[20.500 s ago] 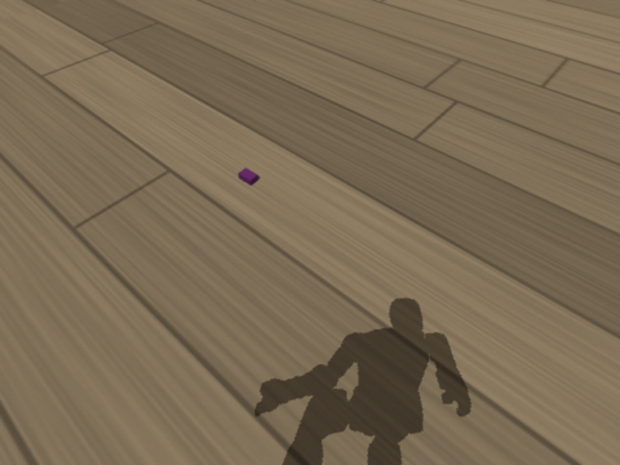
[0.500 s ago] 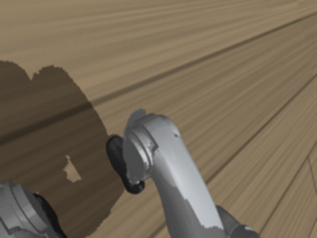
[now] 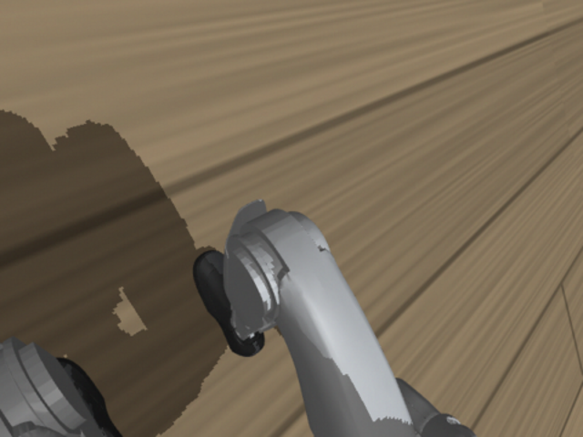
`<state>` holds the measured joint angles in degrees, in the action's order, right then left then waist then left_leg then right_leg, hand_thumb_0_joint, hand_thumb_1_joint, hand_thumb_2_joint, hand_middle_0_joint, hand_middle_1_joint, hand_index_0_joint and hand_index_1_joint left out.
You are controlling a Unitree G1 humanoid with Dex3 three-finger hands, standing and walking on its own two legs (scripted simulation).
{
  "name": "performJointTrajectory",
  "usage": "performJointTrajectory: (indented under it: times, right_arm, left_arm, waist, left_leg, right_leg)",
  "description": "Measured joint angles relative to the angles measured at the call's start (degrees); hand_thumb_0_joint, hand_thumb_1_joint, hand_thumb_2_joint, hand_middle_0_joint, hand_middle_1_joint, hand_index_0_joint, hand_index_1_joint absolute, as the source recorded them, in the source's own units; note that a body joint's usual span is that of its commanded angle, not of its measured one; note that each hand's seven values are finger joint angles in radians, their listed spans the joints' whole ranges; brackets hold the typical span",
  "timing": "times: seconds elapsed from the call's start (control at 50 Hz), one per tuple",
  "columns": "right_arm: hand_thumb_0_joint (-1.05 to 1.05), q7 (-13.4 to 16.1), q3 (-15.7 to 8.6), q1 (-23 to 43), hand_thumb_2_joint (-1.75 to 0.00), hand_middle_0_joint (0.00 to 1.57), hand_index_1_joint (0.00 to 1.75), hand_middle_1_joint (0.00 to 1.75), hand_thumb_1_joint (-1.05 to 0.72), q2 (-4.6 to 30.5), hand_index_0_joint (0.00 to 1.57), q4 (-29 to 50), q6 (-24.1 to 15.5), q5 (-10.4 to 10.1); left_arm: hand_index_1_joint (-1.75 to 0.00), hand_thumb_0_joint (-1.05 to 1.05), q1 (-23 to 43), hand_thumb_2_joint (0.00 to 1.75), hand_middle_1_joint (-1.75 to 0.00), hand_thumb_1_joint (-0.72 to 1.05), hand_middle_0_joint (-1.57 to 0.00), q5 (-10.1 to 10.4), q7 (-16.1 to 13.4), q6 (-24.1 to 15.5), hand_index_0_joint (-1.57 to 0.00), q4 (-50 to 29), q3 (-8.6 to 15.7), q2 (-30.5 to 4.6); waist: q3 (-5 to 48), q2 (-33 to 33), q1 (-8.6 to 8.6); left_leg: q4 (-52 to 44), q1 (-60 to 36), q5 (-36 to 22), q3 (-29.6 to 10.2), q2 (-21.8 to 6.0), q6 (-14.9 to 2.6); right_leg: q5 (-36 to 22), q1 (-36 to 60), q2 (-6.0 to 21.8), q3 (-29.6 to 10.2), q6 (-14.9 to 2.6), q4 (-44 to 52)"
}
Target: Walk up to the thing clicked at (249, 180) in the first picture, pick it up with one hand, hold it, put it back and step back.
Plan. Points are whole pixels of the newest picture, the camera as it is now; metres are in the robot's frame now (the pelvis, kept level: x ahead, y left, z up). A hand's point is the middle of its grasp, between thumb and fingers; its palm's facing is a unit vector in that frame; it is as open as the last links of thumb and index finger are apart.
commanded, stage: close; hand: left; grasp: from above
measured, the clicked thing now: out of the picture +0.53 +0.32 -0.30
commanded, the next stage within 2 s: settle in 0.78 s
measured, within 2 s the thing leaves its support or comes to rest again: leaves its support in 1.12 s
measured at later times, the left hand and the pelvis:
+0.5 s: hand out of the picture +0.50 +0.32 -0.26, palm faces -0.43 -0.13 -0.89, open 8.0 cm; pelvis +0.00 +0.00 +0.00, yaw +0 degrees
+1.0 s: hand out of the picture +0.51 +0.33 -0.26, palm faces -0.43 -0.13 -0.89, open 7.9 cm; pelvis +0.00 +0.00 +0.00, yaw +0 degrees
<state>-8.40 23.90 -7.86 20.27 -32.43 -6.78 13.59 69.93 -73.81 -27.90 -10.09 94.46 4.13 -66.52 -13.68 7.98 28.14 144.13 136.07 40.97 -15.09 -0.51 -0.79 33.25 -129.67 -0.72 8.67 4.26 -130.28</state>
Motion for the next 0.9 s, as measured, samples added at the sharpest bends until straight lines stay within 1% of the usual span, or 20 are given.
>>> performJointTrajectory:
  times: [0.14,0.22,0.28,0.32,0.4,0.6,0.74,0.9]
  right_arm:
    - [0.00,-0.03,-0.05,-0.10,-0.89,0.20,0.30,0.30,-0.89,0.33,0.20,0.19,0.46,-0.01]
    - [0.00,0.11,-0.01,-0.10,-0.89,0.20,0.30,0.30,-0.89,0.48,0.20,0.41,0.59,-0.04]
    - [0.00,0.18,-0.10,-0.27,-0.89,0.20,0.30,0.30,-0.89,0.51,0.20,0.41,0.66,-0.01]
    - [0.00,0.24,-0.06,-0.12,-0.89,0.20,0.30,0.30,-0.89,0.46,0.20,0.33,0.80,0.01]
    - [0.00,0.39,-0.07,0.18,-0.89,0.20,0.30,0.30,-0.89,0.44,0.20,0.24,0.69,0.01]
    - [0.00,0.55,0.32,0.50,-0.89,0.20,0.30,0.30,-0.89,0.56,0.20,0.64,0.52,0.02]
    - [0.00,0.50,0.38,0.37,-0.89,0.20,0.30,0.30,-0.89,0.35,0.20,0.78,0.52,0.01]
    - [0.00,0.55,0.50,0.10,-0.89,0.20,0.30,0.30,-0.89,0.57,0.20,0.91,0.75,-0.10]
  left_arm:
    - [-0.47,0.00,-0.05,0.40,-0.50,0.24,-0.64,0.81,1.41,-0.02,-0.67,-0.55,-0.53,-0.21]
    - [-0.44,0.00,-0.40,0.36,-0.48,0.31,-0.68,0.85,1.98,-0.56,-0.72,-1.34,-0.63,-0.16]
    - [-0.41,0.00,-0.36,0.32,-0.46,0.35,-0.71,0.58,1.76,-0.90,-0.75,-1.82,-0.50,0.14]
    - [-0.39,0.00,-0.26,0.29,-0.45,0.36,-0.72,0.57,1.51,-0.87,-0.76,-1.52,-0.95,0.15]
    - [-0.35,0.00,-0.27,0.24,-0.41,0.37,-0.74,0.48,1.19,-0.70,-0.78,-0.94,-1.12,0.17]
    - [-0.28,0.00,-0.06,0.16,-0.35,0.38,-0.81,0.36,0.98,-0.73,-0.85,-0.92,-0.64,-0.21]
    - [-0.25,0.00,-0.07,0.13,-0.30,0.38,-0.84,0.59,1.60,-0.61,-0.87,-1.52,-0.55,-0.29]
    - [-0.22,0.00,-0.03,0.12,-0.27,0.37,-0.87,0.81,2.12,-0.56,-0.90,-1.75,-0.41,-0.49]
  waist:
    - [-0.53,-0.08,-0.24]
    - [-0.84,0.21,-0.43]
    - [-0.67,0.36,-0.68]
    - [-0.54,0.46,-0.65]
    - [-0.33,0.32,-0.45]
    - [-0.63,0.23,-0.38]
    - [-0.89,0.24,-0.38]
    - [-0.95,0.08,-0.37]
  left_leg:
    - [-0.03,-0.04,-0.15,0.00,0.10,-0.03]
    - [-0.03,-0.22,-0.21,-0.02,0.07,-0.03]
    - [-0.09,-0.28,-0.20,-0.01,0.02,0.05]
    - [-0.09,-0.43,-0.12,-0.05,-0.03,0.04]
    - [-0.11,-0.44,-0.10,-0.11,0.02,-0.03]
    - [0.06,-0.10,-0.42,0.06,-0.04,-0.35]
    - [0.09,0.00,-0.58,0.30,-0.07,-0.51]
    - [0.16,0.24,-0.67,0.22,0.00,-0.44]
  right_leg:
    - [-0.02,0.13,0.11,0.01,0.14,0.01]
    - [-0.12,0.31,0.09,0.03,0.19,0.04]
    - [-0.16,0.29,0.08,0.04,-0.04,0.05]
    - [-0.15,0.41,0.05,0.06,0.11,0.09]
    - [-0.09,0.54,0.10,0.14,0.18,0.19]
    - [-0.37,0.38,0.06,0.06,-0.03,0.16]
    - [-0.48,0.28,0.09,-0.14,0.25,0.05]
    - [-0.52,0.07,0.18,-0.05,-0.01,-0.02]
